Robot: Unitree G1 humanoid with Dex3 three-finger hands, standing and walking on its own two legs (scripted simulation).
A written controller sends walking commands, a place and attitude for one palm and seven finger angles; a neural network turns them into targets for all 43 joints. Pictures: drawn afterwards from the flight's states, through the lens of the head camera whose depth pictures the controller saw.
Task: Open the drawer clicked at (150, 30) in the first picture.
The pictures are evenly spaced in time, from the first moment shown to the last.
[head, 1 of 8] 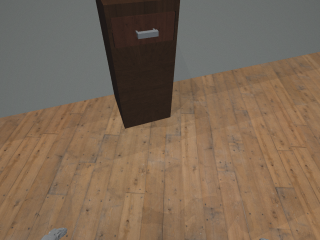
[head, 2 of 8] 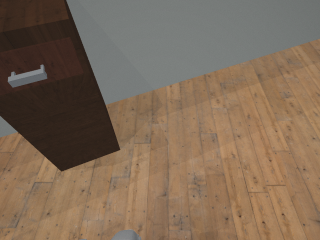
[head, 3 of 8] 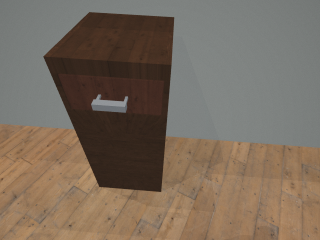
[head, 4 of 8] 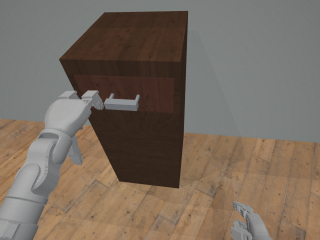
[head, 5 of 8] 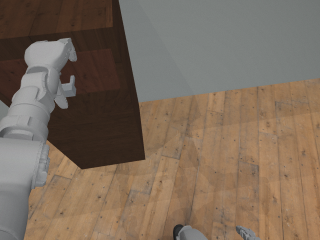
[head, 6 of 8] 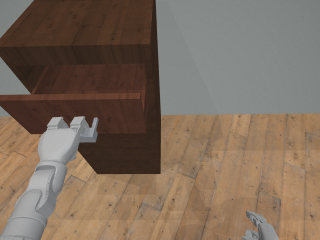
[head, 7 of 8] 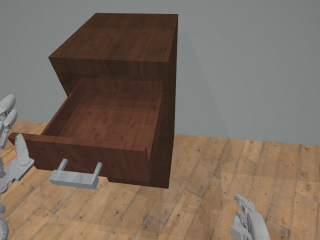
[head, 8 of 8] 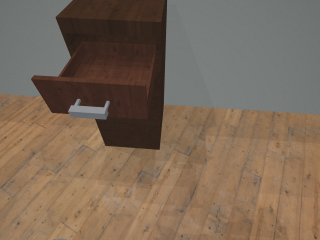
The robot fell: no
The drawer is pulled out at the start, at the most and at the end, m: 0.00 0.30 0.30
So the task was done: yes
